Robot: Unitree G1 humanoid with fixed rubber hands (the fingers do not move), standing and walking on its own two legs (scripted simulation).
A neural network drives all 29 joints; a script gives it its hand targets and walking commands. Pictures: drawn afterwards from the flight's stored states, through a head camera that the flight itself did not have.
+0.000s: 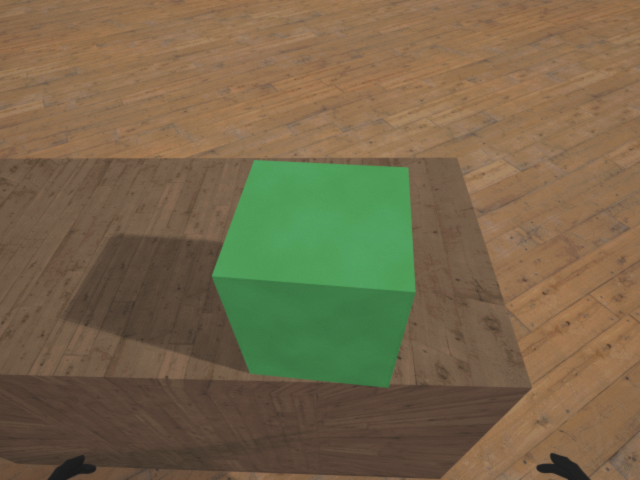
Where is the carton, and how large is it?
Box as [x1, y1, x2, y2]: [212, 160, 415, 387]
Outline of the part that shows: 254,160 212,274 214,283 250,373 388,387 415,292 407,167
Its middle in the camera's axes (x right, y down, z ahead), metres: +0.01 +0.05 +0.56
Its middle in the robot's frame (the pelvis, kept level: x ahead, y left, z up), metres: +0.40 -0.01 +0.02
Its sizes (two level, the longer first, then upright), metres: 0.210 0.200 0.250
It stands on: a pedestal, 0.65 m high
